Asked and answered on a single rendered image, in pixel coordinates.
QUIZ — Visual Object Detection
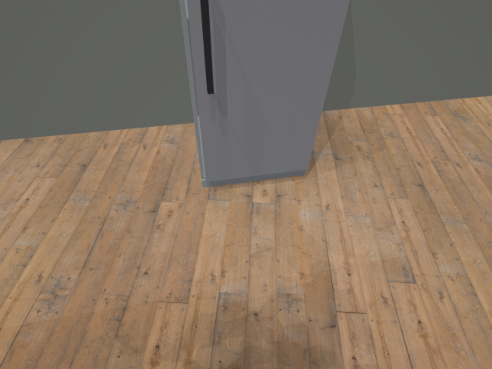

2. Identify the fridge door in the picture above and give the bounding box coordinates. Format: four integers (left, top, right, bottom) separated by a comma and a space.
187, 0, 350, 182

